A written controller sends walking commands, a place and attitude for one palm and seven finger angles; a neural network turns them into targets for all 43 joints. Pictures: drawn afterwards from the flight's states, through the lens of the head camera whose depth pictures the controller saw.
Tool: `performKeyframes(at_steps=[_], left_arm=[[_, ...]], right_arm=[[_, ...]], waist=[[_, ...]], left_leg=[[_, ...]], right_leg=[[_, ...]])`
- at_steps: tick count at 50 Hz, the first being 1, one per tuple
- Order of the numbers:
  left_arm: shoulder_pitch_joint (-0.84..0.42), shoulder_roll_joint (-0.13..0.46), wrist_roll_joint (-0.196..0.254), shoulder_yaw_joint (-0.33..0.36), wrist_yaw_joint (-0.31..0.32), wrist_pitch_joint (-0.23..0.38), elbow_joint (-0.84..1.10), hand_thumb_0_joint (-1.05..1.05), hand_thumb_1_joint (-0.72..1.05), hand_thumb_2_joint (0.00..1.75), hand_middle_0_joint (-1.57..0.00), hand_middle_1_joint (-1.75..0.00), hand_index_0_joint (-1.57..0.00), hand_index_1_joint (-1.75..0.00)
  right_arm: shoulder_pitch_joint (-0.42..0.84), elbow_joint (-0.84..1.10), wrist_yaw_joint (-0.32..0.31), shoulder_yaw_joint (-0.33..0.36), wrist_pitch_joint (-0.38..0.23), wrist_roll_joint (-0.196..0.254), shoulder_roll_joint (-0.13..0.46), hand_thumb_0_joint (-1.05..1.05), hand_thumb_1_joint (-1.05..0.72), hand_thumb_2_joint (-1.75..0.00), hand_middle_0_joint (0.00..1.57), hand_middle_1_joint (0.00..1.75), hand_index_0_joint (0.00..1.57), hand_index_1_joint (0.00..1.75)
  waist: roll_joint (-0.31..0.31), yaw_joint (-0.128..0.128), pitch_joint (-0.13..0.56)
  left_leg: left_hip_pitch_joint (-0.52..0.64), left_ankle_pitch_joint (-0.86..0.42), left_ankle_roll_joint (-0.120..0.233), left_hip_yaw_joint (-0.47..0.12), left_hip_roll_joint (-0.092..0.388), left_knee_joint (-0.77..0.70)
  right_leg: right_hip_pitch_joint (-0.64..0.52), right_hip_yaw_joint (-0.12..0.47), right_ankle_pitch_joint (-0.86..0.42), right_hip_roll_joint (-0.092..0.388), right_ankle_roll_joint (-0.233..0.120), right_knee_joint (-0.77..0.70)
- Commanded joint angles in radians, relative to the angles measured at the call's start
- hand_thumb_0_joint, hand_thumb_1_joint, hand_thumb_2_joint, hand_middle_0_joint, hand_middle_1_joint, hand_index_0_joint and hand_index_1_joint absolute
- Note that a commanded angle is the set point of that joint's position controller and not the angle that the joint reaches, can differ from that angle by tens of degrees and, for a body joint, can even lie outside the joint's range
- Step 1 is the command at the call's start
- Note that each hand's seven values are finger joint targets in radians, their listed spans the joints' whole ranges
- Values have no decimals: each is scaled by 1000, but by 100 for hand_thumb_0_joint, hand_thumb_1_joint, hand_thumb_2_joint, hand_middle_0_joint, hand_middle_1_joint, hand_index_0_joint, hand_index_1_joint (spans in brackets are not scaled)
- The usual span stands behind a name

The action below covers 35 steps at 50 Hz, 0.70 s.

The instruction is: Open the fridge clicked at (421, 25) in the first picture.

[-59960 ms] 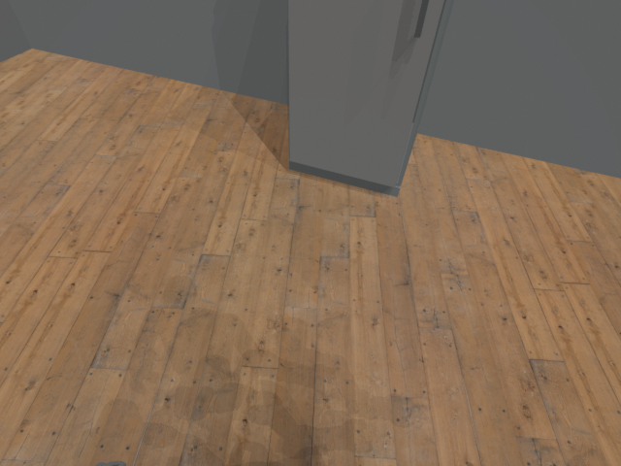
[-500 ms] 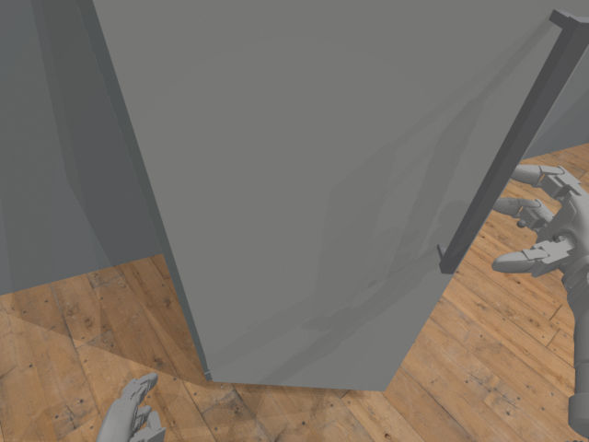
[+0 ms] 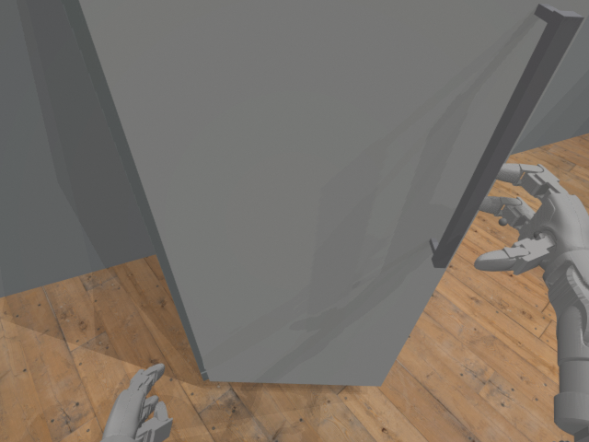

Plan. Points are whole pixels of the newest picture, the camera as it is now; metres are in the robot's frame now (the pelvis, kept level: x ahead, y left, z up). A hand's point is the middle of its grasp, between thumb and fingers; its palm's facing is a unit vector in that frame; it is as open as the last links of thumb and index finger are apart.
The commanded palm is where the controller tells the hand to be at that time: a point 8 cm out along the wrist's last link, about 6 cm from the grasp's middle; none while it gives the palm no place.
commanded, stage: slide the fingers in behind the handle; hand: right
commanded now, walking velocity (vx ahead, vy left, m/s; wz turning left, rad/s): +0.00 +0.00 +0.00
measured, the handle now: (479, 166) +0.43 -0.23 +0.20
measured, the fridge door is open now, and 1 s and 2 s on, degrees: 25 25 25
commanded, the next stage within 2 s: move the hooked fingers beside the handle in 0.14 s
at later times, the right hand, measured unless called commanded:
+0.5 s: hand (503, 227) +0.34 -0.23 +0.17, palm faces +0.06 +1.00 +0.00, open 14.2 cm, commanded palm +0.32 -0.29 +0.18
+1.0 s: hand (515, 222) +0.34 -0.25 +0.18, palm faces +0.05 +1.00 -0.01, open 14.0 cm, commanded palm +0.31 -0.30 +0.18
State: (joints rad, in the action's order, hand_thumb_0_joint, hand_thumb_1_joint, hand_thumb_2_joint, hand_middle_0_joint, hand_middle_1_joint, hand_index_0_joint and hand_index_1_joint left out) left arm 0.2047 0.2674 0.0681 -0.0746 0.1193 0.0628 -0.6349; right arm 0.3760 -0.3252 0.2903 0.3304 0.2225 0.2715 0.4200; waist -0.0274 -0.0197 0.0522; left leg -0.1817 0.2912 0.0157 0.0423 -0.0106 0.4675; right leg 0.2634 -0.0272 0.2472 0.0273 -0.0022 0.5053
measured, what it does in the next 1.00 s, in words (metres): stands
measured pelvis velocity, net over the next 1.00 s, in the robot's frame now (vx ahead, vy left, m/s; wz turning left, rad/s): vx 0.01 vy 0.00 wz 0.01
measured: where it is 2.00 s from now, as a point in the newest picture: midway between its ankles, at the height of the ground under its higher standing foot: outside the picture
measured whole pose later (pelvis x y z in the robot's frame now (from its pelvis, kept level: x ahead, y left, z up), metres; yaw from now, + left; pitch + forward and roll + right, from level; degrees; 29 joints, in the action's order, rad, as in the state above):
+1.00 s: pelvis +0.01 +0.00 +0.00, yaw +1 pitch +0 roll +1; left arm 0.23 0.28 0.07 -0.06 0.11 0.06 -0.63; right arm 0.31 -0.27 0.32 0.37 0.22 0.29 0.44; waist -0.03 -0.01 0.06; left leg -0.17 0.29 0.01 0.03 -0.01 0.46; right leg 0.24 -0.04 0.25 0.03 0.00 0.50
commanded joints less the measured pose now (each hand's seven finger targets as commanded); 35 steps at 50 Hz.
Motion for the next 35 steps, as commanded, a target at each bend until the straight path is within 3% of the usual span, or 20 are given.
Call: performKeyframes(at_steps=[1,3,4,6,7,8,10,16,17,19,22,25,28,31,33,35], left_arm=[[-112,132,2,59,6,57,163,0,90,90,-20,-30,-20,-30],[-115,129,2,61,3,61,164,0,90,90,-20,-30,-20,-30],[-121,125,1,60,0,63,171,0,90,90,-20,-30,-20,-30],[-120,129,3,61,1,63,165,0,90,90,-20,-30,-20,-30],[-124,129,3,63,2,64,166,0,90,90,-20,-30,-20,-30],[-138,124,4,60,2,69,171,0,90,90,-20,-30,-20,-30],[-136,124,3,58,5,70,159,0,90,90,-20,-30,-20,-30],[-142,125,-3,56,10,66,148,0,90,90,-20,-30,-20,-30],[-139,130,-4,61,12,64,140,0,90,90,-20,-30,-20,-30],[-149,122,-5,57,11,66,150,0,90,90,-20,-30,-20,-30],[-142,127,-5,55,10,58,144,0,90,90,-20,-30,-20,-30],[-144,128,-3,53,13,52,143,0,90,90,-20,-30,-20,-30],[-139,131,-3,56,10,46,147,0,90,90,-20,-30,-20,-30],[-134,130,-2,57,10,44,157,0,90,90,-20,-30,-20,-30],[-127,135,0,59,10,43,153,0,90,90,-20,-30,-20,-30],[-129,131,3,57,10,45,160,0,90,90,-20,-30,-20,-30]], right_arm=[[395,264,-3,54,-71,18,222,0,50,-30,30,120,30,120],[375,302,-10,68,-80,22,232,0,50,-30,30,120,30,120],[354,320,-9,34,-79,27,182,0,50,-30,30,120,30,120],[348,322,-12,46,-75,31,192,0,50,-30,30,120,30,120],[329,343,-15,37,-78,29,185,0,50,-30,30,120,30,120],[362,388,-17,10,-78,27,161,0,50,-30,30,120,30,120],[361,379,-25,2,-66,26,145,0,50,-30,30,120,30,120],[339,382,-32,12,-42,21,150,0,50,-30,30,120,30,120],[327,381,-33,33,-45,19,181,0,50,-30,30,120,30,120],[334,412,-29,29,-45,20,167,0,50,-30,30,120,30,120],[286,366,-24,56,-39,28,194,0,50,-30,30,120,30,120],[319,323,-19,74,-31,28,216,0,50,-30,30,120,30,120],[314,308,-15,101,-32,25,251,0,50,-30,30,120,30,120],[327,303,0,87,-36,29,235,0,50,-30,30,120,30,120],[310,278,7,116,-45,32,270,0,50,-30,30,120,30,120],[331,282,18,77,-48,34,233,0,50,-30,30,120,30,120]], waist=[[-47,7,242],[-60,2,257],[-49,3,261],[-7,7,237],[-11,3,235],[-53,8,238],[-41,13,209],[-22,8,203],[-9,6,213],[-52,1,243],[-17,-3,209],[-8,4,186],[-29,-1,202],[-27,5,218],[-17,5,210],[-50,11,203]], left_leg=[[-3,-299,14,-23,-7,-56],[12,-331,16,-24,-7,-54],[13,-339,15,-21,-8,-52],[6,-322,12,-17,-11,-57],[10,-328,13,-18,-11,-59],[-2,-319,12,-20,-9,-60],[-13,-307,14,-15,-12,-63],[-6,-312,14,-14,-11,-66],[5,-321,13,-17,-9,-70],[19,-354,16,-17,-8,-61],[17,-346,15,-15,-9,-67],[2,-316,11,-17,-8,-73],[11,-341,13,-21,-4,-70],[8,-343,11,-20,-7,-66],[9,-346,11,-21,-7,-68],[-6,-328,12,-19,-8,-66]], right_leg=[[-182,28,-225,-14,-36,-44],[-198,26,-256,-11,-36,-39],[-205,25,-265,-12,-36,-39],[-193,26,-246,-8,-35,-46],[-204,21,-259,-6,-38,-43],[-213,24,-251,-9,-37,-48],[-214,30,-246,-8,-35,-51],[-213,32,-254,-10,-34,-56],[-219,25,-258,-7,-36,-51],[-235,26,-295,-12,-34,-51],[-215,24,-283,-9,-32,-52],[-190,26,-242,-11,-33,-61],[-192,21,-262,-12,-35,-53],[-195,20,-264,-14,-34,-50],[-186,18,-260,-10,-35,-49],[-188,21,-249,-13,-32,-48]])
